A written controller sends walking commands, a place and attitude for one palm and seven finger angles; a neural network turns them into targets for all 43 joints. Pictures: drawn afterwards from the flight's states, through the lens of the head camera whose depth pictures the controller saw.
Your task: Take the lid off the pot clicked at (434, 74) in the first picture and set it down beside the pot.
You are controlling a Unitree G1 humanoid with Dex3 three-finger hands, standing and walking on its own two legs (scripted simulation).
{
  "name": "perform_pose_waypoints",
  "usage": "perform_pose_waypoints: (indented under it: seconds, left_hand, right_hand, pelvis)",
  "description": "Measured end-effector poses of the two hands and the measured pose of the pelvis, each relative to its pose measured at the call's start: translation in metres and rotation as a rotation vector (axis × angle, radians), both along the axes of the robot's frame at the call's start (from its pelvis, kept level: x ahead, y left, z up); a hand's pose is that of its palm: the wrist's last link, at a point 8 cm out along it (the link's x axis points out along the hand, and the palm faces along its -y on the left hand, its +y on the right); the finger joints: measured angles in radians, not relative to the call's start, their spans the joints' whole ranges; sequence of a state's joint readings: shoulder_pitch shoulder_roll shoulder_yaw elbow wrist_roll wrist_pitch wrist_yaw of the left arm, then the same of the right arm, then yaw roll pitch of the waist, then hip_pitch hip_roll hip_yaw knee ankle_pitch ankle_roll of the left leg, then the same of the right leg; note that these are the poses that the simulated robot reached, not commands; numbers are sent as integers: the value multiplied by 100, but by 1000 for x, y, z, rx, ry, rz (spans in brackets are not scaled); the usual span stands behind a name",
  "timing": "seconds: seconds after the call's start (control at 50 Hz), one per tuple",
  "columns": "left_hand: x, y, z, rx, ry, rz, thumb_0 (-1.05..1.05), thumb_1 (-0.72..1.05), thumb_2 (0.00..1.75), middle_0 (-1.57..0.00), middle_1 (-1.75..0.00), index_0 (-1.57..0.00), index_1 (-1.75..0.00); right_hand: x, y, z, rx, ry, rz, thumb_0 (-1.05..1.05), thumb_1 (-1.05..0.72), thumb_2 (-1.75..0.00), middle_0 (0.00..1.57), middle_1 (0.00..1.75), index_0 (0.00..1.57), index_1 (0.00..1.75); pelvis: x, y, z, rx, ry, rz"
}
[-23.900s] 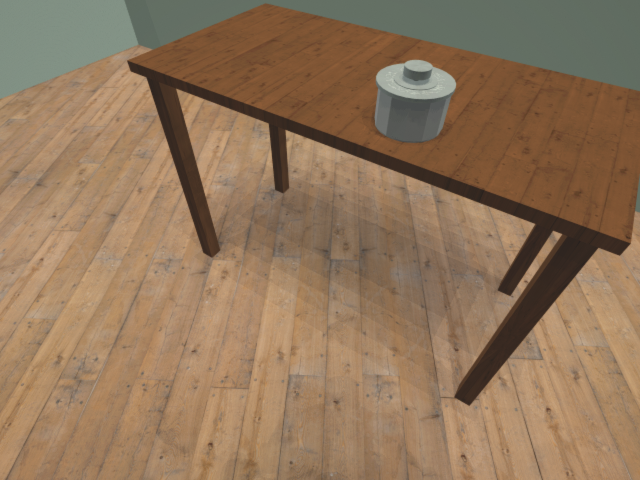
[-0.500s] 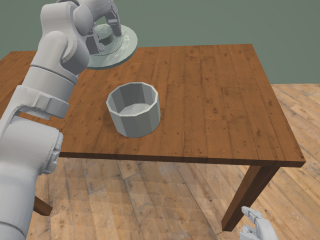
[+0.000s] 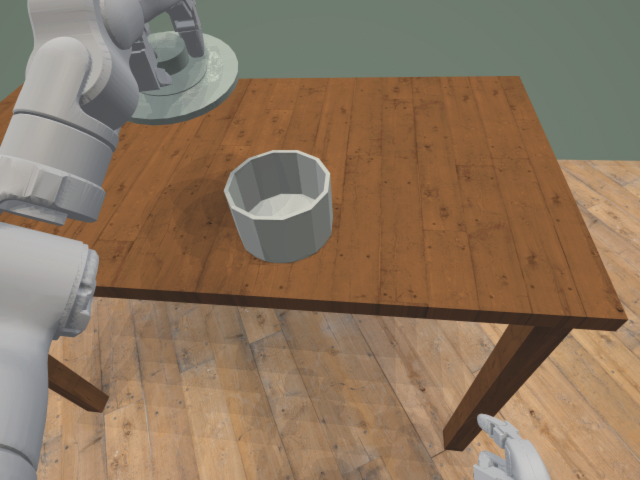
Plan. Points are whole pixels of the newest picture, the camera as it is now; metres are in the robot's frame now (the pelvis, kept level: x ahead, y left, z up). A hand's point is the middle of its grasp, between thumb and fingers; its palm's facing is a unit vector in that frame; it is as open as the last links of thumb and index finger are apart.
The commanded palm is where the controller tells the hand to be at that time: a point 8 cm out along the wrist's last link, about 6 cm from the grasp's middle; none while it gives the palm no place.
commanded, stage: move the lid sideways beside the pot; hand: left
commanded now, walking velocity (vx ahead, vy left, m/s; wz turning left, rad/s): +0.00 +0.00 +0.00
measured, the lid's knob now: (161, 54) +0.48 +0.18 +0.30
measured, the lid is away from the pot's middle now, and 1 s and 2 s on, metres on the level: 0.11 0.21 0.24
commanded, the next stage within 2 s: lower the lid onto the table in 1.26 s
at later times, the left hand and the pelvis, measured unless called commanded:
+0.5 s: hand (105, 61) +0.45 +0.22 +0.31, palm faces -0.10 -0.01 -0.99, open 8.1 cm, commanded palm +0.43 +0.23 +0.39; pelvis -0.01 +0.00 +0.00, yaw +0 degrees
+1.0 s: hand (66, 61) +0.46 +0.27 +0.31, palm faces -0.13 -0.02 -0.99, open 8.1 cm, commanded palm +0.44 +0.28 +0.39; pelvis +0.01 +0.00 +0.00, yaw +0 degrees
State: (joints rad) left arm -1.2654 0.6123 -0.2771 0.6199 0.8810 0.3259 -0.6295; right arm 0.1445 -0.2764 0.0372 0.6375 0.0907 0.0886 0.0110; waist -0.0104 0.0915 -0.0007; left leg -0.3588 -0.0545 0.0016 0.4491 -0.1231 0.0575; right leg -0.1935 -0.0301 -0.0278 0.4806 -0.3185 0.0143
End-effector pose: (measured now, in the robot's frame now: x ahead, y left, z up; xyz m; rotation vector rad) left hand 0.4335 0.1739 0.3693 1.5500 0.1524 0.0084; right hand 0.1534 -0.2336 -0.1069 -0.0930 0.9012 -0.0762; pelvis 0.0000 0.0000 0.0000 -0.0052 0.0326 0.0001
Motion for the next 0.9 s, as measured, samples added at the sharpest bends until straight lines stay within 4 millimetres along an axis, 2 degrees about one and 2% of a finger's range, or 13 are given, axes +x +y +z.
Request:
perform_pose_waypoints:
  seconds: [0.24, 0.48, 0.58, 0.9]
  left_hand:
    - [-1, 32, -3, 5, 4, 45, 2, 3, 113, -69, -68, -76, -73]
    - [-2, 46, -3, 21, 10, 62, 2, 3, 113, -69, -68, -76, -73]
    - [3, 59, -3, 7, 32, 109, 1, 3, 113, -69, -68, -76, -73]
    - [11, 90, -5, 25, 47, 176, 1, 3, 113, -69, -68, -76, -73]
  right_hand:
    - [-24, -13, -1, -41, 59, -40, 1, -91, -90, 20, 30, 20, 30]
    - [-21, -7, -2, -42, 58, -26, 1, -91, -90, 20, 30, 20, 30]
    - [-23, -6, -3, -37, 70, -32, 1, -91, -90, 20, 30, 20, 30]
    - [-41, -21, -6, -72, 162, -69, 1, -91, -90, 20, 30, 20, 30]
  pelvis:
    - [-2, 3, 0, -7, 2, -1]
    - [-5, 5, 0, -13, 8, 9]
    - [-4, 4, 0, -13, 14, 7]
    - [5, 2, 1, -16, 29, 7]
